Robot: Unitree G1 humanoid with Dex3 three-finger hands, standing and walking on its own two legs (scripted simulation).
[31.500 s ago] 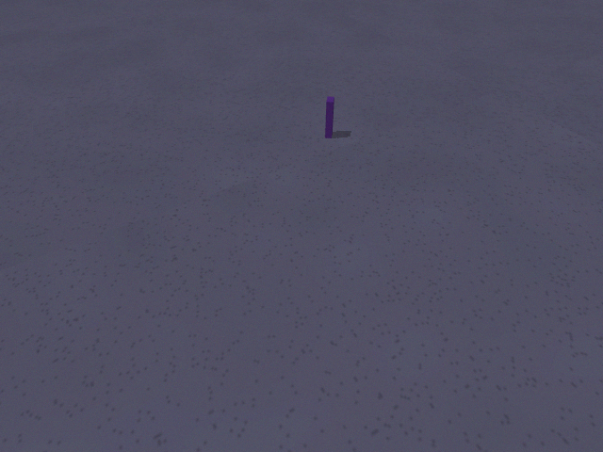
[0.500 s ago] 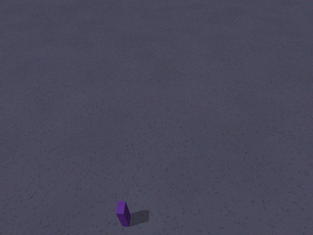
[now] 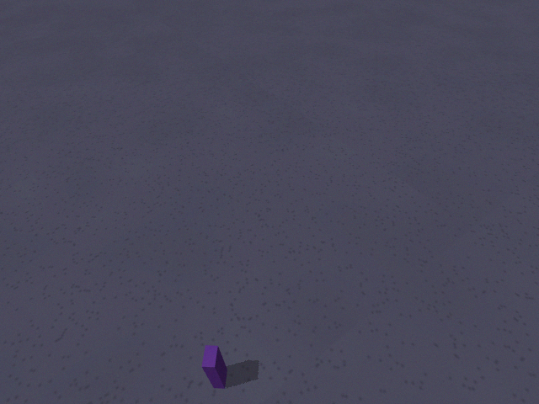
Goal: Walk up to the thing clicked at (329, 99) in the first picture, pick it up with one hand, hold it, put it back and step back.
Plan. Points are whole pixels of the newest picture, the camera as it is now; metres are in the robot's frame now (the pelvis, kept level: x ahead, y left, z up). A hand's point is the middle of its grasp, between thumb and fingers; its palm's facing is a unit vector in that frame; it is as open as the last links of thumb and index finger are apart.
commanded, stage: stand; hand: left
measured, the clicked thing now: (215, 368) +0.38 +0.22 -0.66
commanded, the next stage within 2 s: step back in 1.30 s
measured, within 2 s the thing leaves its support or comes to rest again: neither
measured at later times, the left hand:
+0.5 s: hand out of the picture +0.08 +0.25 -0.15, palm faces -0.01 -0.94 -0.34, open 7.4 cm
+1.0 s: hand out of the picture +0.08 +0.24 -0.16, palm faces -0.02 -0.94 -0.33, open 7.4 cm
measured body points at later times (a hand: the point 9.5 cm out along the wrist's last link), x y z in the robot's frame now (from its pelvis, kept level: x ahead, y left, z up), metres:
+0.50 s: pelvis +0.01 +0.00 +0.00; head +0.00 +0.00 +0.45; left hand +0.08 +0.30 -0.13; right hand +0.07 -0.29 -0.14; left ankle +0.02 +0.12 -0.74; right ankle +0.01 -0.12 -0.74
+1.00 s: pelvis +0.02 +0.00 +0.00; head +0.02 -0.01 +0.45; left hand +0.08 +0.29 -0.13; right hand +0.08 -0.30 -0.14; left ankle +0.02 +0.12 -0.74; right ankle +0.01 -0.12 -0.74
